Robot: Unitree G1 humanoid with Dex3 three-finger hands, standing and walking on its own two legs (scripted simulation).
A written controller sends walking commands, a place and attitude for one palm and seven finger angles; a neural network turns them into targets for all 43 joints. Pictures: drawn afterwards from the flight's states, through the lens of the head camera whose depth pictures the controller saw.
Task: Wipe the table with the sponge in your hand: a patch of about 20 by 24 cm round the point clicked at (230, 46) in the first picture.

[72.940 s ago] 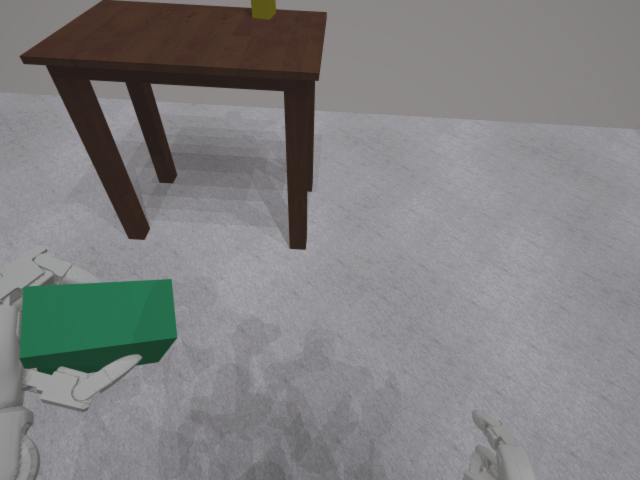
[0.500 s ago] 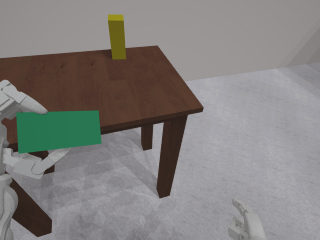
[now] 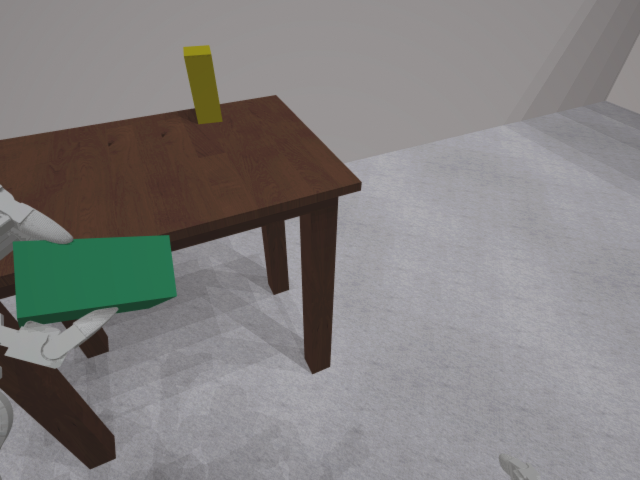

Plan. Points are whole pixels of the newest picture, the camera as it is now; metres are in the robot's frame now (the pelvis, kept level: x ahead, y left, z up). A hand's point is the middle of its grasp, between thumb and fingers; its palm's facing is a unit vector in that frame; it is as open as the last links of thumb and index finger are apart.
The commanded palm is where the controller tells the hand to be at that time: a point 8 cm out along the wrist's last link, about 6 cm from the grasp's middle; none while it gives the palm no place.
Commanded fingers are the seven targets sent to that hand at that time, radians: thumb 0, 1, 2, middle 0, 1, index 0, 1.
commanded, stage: stop stepping back and stand still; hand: left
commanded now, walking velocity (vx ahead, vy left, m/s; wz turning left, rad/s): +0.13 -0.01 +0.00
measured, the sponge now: (115, 279) +0.24 +0.20 +0.21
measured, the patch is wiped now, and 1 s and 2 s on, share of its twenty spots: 0.95 0.95 0.95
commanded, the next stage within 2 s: stand and wait in 0.36 s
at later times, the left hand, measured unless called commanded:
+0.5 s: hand (19, 314) +0.18 +0.24 +0.24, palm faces +0.53 -0.77 -0.36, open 9.6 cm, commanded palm +0.13 +0.28 +0.24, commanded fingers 0.00 0.10 1.30 -1.20 -1.60 -1.20 -1.60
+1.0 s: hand (16, 301) +0.21 +0.26 +0.23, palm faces +0.46 -0.82 -0.35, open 9.6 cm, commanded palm +0.15 +0.30 +0.24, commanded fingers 0.00 0.10 1.30 -1.20 -1.60 -1.20 -1.60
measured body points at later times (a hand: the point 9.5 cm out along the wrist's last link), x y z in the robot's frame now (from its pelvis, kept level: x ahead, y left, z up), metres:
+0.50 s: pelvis -0.03 -0.01 -0.01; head -0.05 -0.02 +0.44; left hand +0.15 +0.28 +0.26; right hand +0.14 -0.24 -0.09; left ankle +0.01 +0.15 -0.73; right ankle +0.01 -0.08 -0.73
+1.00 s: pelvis -0.01 +0.02 +0.01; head -0.01 +0.03 +0.46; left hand +0.18 +0.30 +0.24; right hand +0.18 -0.21 -0.06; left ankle +0.00 +0.13 -0.73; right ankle +0.01 -0.08 -0.73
